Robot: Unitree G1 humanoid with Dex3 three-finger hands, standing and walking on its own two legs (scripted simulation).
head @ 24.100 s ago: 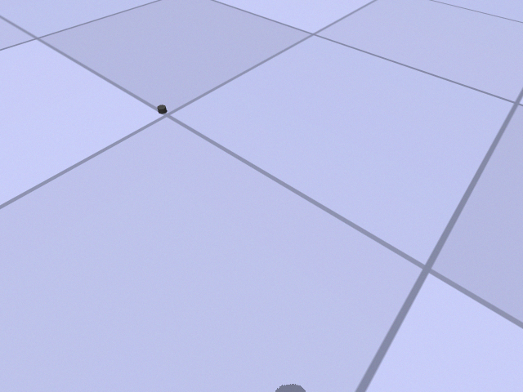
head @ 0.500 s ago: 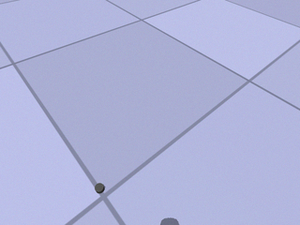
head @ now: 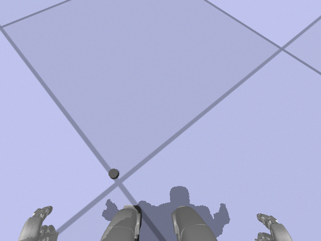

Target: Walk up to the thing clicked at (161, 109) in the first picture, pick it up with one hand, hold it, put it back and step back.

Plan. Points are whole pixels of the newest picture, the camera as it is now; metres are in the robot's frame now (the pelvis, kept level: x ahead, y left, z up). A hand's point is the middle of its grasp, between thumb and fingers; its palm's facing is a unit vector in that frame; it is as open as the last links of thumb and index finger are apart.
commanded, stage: walk up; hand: left
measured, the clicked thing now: (113, 173) +0.44 +0.24 -0.73
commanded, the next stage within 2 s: stand in 0.76 s
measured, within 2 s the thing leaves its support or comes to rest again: neither
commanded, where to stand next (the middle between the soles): +0.05 -0.01 m, yaw +2 degrees
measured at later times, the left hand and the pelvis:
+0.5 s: hand out of the picture -0.10 +0.25 -0.09, palm faces +0.06 -0.90 -0.44, open 7.4 cm; pelvis -0.09 -0.04 +0.04, yaw +0 degrees
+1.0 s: hand out of the picture +0.02 +0.25 -0.13, palm faces +0.04 -0.95 -0.30, open 7.4 cm; pelvis -0.04 +0.01 +0.02, yaw +2 degrees
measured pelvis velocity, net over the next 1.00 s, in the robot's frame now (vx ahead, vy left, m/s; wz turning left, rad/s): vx -0.04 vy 0.01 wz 0.04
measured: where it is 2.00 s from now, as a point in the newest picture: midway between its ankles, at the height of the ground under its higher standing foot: outside the picture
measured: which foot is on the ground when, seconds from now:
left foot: down 0.00-0.24, up 0.26-0.72, down 0.74-1.00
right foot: up 0.00-0.18, down 0.20-0.74, up 0.76-1.00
